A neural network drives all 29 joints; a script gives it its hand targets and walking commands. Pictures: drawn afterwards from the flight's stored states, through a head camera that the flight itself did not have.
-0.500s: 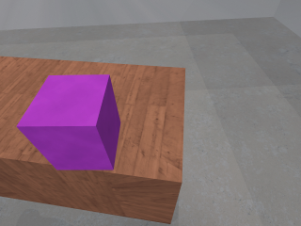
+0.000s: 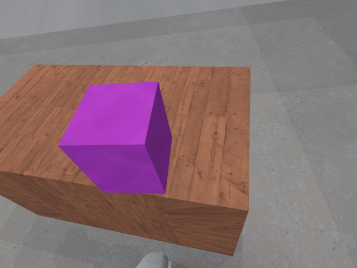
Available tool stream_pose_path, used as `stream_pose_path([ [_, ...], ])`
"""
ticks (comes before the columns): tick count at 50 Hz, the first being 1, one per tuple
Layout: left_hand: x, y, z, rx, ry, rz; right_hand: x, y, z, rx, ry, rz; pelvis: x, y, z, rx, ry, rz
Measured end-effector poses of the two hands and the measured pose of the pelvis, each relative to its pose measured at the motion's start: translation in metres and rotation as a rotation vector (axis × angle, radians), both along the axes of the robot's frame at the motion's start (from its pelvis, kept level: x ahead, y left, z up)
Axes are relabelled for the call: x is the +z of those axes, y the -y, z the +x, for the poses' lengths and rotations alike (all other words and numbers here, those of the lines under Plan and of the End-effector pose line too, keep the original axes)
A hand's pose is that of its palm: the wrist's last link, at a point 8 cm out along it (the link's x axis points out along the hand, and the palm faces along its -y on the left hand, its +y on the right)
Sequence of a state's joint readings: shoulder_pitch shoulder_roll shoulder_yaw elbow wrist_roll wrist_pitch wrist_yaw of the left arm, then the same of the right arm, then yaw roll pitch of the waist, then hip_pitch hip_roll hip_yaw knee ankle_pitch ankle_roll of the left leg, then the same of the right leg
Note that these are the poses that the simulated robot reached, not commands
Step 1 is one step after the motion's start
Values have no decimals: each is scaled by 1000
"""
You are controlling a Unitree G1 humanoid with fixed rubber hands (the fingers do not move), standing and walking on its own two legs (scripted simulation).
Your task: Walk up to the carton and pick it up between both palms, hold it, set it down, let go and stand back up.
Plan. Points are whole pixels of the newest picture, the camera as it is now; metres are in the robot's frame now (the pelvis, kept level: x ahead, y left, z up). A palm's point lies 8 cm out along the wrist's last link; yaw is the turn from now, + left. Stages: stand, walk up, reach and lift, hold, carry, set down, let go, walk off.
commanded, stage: walk up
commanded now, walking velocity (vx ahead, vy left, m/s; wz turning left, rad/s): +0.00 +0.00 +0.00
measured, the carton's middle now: (128, 140) +0.43 +0.20 -0.01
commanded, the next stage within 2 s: none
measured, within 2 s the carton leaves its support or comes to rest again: neither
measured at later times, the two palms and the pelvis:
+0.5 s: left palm out of the picture -0.01 +0.31 -0.16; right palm out of the picture +0.01 -0.12 -0.15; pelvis +0.02 +0.09 -0.01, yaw -2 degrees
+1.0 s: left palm out of the picture -0.02 +0.26 -0.15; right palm out of the picture -0.02 -0.14 -0.15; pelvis +0.02 +0.07 +0.00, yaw -1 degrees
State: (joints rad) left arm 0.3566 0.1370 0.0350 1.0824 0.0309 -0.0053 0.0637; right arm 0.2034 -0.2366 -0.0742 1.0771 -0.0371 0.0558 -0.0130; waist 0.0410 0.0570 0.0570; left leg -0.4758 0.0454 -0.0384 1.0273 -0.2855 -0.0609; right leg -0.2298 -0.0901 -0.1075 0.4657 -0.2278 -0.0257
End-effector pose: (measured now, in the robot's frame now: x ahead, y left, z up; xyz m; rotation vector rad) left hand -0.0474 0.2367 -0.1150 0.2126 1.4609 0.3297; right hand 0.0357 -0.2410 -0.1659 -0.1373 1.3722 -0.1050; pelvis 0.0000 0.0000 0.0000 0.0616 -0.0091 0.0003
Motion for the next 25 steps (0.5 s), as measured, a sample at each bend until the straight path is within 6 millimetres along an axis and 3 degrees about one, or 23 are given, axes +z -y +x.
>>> stream_pose_path([
  [3,-6,-11,3,-2,3,-24,1,-25,15,-13,44,24,-2,-15,2,0,-4,-23],
  [7,-38,-17,13,-33,6,-127,5,-55,28,-23,90,-24,-14,-38,7,4,-7,-86],
  [12,-68,-27,38,-39,61,-239,35,-74,13,-19,84,-118,-12,-53,13,-18,11,-67],
  [17,-60,-36,53,-37,63,-284,47,-95,-4,-23,38,-122,0,-72,18,-4,-2,-103],
  [25,-42,-72,39,-57,-38,-163,20,-120,-29,-61,-20,-37,-5,-86,16,-32,-19,-49],
])
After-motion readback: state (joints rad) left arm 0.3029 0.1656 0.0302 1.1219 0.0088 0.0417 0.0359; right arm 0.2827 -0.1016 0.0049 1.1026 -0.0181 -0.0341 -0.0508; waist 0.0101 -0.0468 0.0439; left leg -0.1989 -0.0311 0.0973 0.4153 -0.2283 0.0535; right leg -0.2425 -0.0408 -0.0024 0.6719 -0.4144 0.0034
